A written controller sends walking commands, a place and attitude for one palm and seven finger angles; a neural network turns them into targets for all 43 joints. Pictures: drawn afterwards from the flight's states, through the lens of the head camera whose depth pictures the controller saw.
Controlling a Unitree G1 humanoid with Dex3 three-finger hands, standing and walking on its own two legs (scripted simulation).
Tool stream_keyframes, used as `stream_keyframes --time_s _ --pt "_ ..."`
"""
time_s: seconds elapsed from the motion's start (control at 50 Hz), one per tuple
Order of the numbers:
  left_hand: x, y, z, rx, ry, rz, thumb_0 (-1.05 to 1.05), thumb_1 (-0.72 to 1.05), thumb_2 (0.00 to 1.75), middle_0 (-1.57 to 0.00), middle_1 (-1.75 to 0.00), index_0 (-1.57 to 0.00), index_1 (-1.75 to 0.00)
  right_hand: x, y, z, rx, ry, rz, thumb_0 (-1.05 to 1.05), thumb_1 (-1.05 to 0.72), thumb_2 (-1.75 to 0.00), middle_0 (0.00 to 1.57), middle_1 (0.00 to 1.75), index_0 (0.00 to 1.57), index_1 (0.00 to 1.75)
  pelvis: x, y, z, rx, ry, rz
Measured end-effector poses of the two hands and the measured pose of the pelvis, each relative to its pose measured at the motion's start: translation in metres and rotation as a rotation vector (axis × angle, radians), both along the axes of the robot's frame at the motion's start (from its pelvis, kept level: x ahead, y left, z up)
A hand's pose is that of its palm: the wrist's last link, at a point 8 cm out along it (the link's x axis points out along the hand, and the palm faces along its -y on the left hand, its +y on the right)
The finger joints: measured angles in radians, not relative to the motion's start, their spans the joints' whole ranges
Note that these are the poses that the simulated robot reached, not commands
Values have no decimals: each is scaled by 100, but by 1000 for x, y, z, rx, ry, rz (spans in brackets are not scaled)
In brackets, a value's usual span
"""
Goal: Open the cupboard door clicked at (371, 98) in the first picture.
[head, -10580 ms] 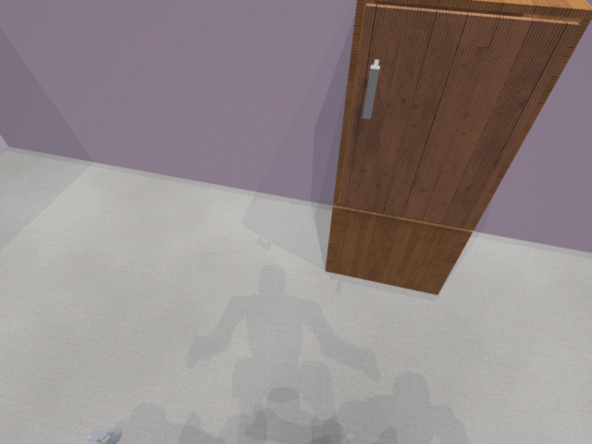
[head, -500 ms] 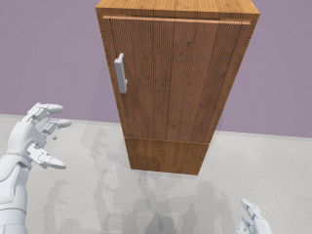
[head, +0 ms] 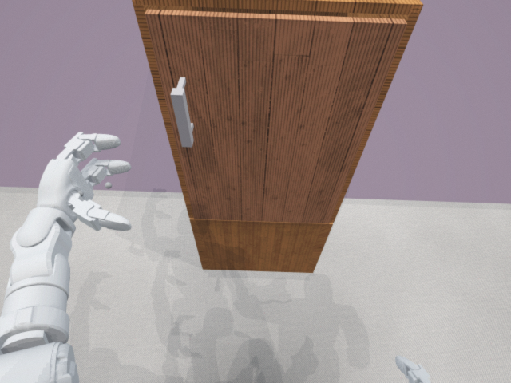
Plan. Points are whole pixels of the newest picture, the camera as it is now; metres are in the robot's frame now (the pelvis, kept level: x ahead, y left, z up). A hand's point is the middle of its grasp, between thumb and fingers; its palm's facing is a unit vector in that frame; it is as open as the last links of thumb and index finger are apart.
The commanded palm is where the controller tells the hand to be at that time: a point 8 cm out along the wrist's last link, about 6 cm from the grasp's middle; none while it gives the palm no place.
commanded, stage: move the hooked fingers beside the handle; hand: left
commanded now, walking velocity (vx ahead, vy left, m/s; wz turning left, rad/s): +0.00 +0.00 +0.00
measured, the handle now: (184, 113) +0.58 +0.15 +0.09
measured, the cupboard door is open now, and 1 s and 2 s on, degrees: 0 0 0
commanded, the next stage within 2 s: slide the fingers in behind the handle in 1.76 s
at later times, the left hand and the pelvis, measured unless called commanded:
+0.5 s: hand (132, 151) +0.45 +0.22 +0.11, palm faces +0.01 -1.00 +0.00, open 14.0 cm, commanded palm +0.43 +0.27 +0.10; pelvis -0.01 +0.00 -0.01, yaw +0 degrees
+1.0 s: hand (156, 121) +0.53 +0.20 +0.11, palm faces +0.01 -1.00 -0.01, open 14.0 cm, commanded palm +0.51 +0.26 +0.10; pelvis +0.00 -0.01 -0.02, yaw -1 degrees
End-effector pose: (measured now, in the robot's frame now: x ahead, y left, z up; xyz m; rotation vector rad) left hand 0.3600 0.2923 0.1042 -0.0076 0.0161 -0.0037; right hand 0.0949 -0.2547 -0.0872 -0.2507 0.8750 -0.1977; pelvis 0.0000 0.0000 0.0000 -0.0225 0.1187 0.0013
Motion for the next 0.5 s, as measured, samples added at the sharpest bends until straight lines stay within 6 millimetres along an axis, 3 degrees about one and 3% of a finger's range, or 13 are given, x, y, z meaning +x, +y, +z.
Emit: stream_keyframes --time_s 0.18,0.32,0.5 --pt "20 0 4 -3 -23 -1 -2 -50 30 -30 -120 -30 -120 -12 -1 -4 -10 64 -14 1 -91 -90 21 30 20 30 1 3 -1 -6 17 3" --pt "40 -13 4 -1 -2 -23 -2 -50 30 -30 -120 -30 -120 -22 -4 -9 -15 108 -25 1 -91 -90 21 30 20 30 -2 3 -4 -7 35 9" --pt "69 -19 3 4 -5 11 -2 -50 30 -30 -120 -30 -120 -52 -12 -15 -21 191 -71 1 -91 -90 21 30 20 30 -6 -2 -9 -7 69 -2"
